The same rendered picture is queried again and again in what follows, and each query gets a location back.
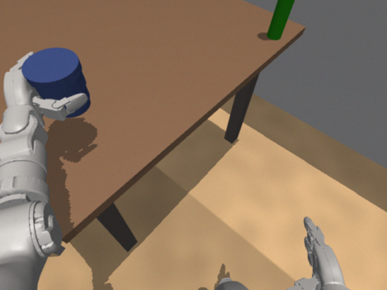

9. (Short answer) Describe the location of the table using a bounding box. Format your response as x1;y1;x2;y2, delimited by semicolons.
0;0;305;252

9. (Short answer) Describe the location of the left robot hand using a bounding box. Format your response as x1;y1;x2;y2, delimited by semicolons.
4;52;88;121

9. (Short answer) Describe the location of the right robot hand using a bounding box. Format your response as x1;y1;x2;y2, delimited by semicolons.
287;217;345;290

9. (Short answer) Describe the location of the left robot arm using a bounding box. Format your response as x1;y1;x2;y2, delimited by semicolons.
0;105;62;290

